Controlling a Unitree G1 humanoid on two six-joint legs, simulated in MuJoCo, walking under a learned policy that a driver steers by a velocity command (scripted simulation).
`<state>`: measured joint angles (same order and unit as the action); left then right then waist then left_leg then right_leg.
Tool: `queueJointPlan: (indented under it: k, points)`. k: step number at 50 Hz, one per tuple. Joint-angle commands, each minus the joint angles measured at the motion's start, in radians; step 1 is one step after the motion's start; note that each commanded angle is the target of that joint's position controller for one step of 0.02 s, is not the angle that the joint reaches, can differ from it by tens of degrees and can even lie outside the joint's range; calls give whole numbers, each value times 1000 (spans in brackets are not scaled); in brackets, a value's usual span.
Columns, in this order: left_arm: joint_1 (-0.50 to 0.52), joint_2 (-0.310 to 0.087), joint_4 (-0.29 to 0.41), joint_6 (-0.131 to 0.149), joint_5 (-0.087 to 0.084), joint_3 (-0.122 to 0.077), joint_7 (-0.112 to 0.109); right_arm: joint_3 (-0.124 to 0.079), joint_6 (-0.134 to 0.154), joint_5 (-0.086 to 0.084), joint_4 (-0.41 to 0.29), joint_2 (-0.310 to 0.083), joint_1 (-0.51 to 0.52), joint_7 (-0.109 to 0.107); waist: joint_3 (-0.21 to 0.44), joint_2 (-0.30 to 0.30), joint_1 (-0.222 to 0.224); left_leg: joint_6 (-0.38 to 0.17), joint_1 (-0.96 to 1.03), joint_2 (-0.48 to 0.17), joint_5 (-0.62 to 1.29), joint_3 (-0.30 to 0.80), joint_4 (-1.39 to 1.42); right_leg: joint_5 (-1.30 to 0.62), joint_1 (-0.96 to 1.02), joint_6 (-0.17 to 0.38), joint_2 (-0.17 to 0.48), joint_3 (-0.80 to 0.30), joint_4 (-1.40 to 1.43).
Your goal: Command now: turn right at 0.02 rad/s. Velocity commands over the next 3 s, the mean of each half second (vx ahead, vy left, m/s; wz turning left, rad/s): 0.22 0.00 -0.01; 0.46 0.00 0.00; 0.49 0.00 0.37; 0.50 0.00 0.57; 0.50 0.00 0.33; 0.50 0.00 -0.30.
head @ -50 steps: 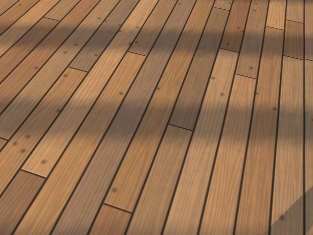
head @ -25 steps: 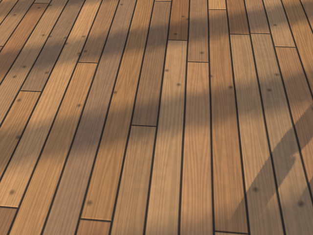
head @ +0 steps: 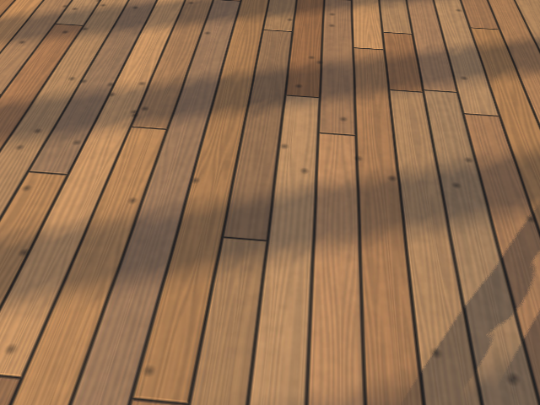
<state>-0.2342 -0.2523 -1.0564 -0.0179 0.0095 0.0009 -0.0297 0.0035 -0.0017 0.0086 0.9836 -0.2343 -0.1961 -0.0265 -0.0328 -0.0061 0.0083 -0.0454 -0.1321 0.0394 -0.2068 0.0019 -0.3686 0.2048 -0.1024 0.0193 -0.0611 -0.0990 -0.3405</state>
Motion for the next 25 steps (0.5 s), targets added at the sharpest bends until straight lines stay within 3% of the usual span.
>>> queueJointPlan:
  k: [1,4,5,7,9,11,13,15,17,19,20,21,22,23,24,25]
  points:
    - [-20,-86,0,8,0,-10,-5,-18,9,0,-8,-113,-15,-4,0,8,-5,-24,19,-137,119,133,70,-118,-51,16,103,-78,43]
    - [-26,-82,-23,8,-1,-6,-7,-13,10,0,16,-105,-25,-4,-3,10,-5,-24,15,-134,116,132,72,-118,-51,17,107,-75,40]
    - [-35,-76,-30,7,1,-3,-7,-13,9,2,26,-106,-36,-3,17,17,-7,-26,21,-126,5,135,86,-48,-48,20,96,-65,35]
    - [-34,-84,-25,4,9,-9,-6,-33,-3,3,38,-152,-63,-2,-5,72,-20,-66,7,-127,-335,187,112,186,-130,41,33,-9,-71]
    - [10,-73,4,7,27,-9,6,-49,-13,5,59,-178,-141,1,-76,141,-50,-151,-10,-238,-619,358,217,290,-286,50,-2,67,-237]
    - [51,-57,34,24,35,-5,19,-55,-5,13,74,-161,-177,4,-134,139,-58,-220,-46,-344,-612,479,288,257,-367,47,56,95,-399]
    - [49,-64,47,44,29,-11,31,-61,15,16,70,-161,-167,8,-114,94,-36,-224,-4,-346,-490,452,291,263,-420,46,90,84,-470]
    - [53,-58,57,62,20,-14,43,-64,32,8,64,-156,-144,10,-91,93,-18,-192,-11,-290,-367,344,267,229,-366,43,89,111,-397]
    - [33,-48,60,68,14,-18,46,-67,39,5,60,-156,-126,12,-72,115,-1,-167,-78,-240,-306,255,233,183,-236,44,65,150,-284]
    - [-75,-28,24,69,11,-21,40,-71,37,-1,53,-155,-99,17,-64,91,49,-144,-227,-197,-333,189,143,52,-2,47,24,207,-122]
    - [-149,-43,-2,72,13,-29,33,-67,39,4,46,-138,-99,19,-50,48,72,-127,-323,-164,-361,162,55,83,130,48,14,188,-83]
    - [-245,-92,-22,80,23,-42,23,-53,46,11,23,-89,-72,24,-33,-87,112,-93,-436,-95,-342,78,-157,240,239,66,156,-12,35]
    - [-369,-197,-36,84,22,-67,19,-30,57,5,-25,-7,-45,34,13,-311,141,-51,-601,27,-352,-64,-482,594,305,150,409,-459,239]
    - [-344,-183,-52,76,19,-66,19,-52,55,31,-32,-100,-27,38,-67,-176,98,-67,-642,-16,-336,7,-652,657,192,203,457,-548,256]
    - [-241,-143,-14,81,16,-57,25,-54,59,31,-31,-100,-19,49,-125,-86,44,-74,-652,-68,-227,41,-706,584,119,198,418,-468,242]
    - [-180,-113,9,91,12,-50,30,-49,65,24,-16,-79,-38,59,-128,-57,13,-65,-621,-96,-139,45,-704,444,84,178,365,-367,248]
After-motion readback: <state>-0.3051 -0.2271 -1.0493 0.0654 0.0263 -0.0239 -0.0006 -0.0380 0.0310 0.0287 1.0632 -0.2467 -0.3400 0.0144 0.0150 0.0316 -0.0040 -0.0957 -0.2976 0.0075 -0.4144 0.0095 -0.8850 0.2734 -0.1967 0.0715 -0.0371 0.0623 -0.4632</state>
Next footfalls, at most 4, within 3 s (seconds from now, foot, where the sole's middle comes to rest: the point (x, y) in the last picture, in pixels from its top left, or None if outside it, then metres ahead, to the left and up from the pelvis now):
0.42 right None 0.11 -0.13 -0.78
0.88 left None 0.46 0.02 -0.78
1.42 right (326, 315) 0.78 -0.13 -0.78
1.94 left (223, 265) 0.94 0.17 -0.78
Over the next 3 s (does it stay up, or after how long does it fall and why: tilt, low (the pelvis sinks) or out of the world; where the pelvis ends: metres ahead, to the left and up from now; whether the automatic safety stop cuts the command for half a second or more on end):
stays up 1.31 0.38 -0.01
